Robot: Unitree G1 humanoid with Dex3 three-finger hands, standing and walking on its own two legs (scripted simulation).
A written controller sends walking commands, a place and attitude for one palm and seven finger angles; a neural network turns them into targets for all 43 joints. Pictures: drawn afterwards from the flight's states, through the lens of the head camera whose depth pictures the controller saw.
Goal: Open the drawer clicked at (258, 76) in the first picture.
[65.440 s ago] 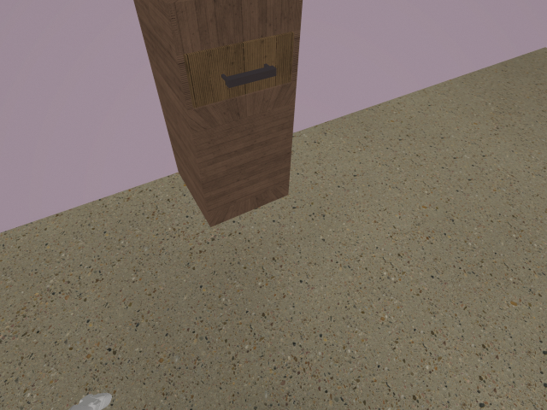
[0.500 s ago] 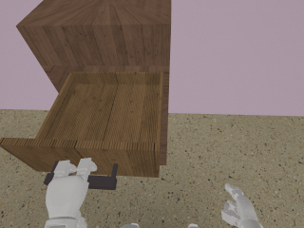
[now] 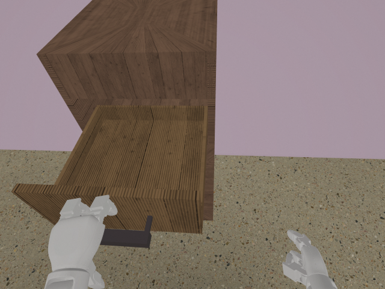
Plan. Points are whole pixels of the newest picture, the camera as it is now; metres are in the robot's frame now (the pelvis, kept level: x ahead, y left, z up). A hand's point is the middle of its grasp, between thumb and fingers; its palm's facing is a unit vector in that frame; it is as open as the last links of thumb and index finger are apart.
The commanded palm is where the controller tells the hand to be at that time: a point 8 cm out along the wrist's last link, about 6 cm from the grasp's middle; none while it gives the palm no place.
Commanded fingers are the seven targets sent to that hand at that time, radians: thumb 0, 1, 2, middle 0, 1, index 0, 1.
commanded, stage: lift the hand off the handle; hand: left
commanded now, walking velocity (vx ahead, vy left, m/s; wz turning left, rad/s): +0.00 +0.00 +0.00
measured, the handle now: (111, 227) +0.24 +0.22 -0.02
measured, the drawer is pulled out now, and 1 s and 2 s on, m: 0.30 0.30 0.30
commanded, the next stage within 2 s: draw the hand back to the body in 0.84 s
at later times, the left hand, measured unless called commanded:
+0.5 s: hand (79, 216) +0.21 +0.23 +0.10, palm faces +0.15 -0.12 -0.98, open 13.5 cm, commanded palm +0.17 +0.22 +0.15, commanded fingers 0.00 -0.50 0.30 -0.30 -1.20 -0.30 -1.20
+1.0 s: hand (76, 214) +0.20 +0.22 +0.13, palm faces +0.09 -0.15 -0.98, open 13.8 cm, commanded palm +0.16 +0.21 +0.19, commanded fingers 0.00 -0.50 0.30 -0.30 -1.20 -0.30 -1.20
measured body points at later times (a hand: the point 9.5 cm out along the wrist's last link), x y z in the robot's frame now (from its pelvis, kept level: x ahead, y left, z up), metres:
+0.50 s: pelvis +0.01 +0.00 +0.02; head +0.02 -0.03 +0.47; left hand +0.20 +0.23 +0.15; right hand +0.24 -0.20 -0.07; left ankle -0.02 +0.13 -0.71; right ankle +0.02 -0.12 -0.71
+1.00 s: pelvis +0.01 +0.00 +0.03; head +0.01 -0.04 +0.48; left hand +0.19 +0.22 +0.18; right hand +0.25 -0.19 -0.05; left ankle -0.02 +0.13 -0.71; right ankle +0.02 -0.12 -0.71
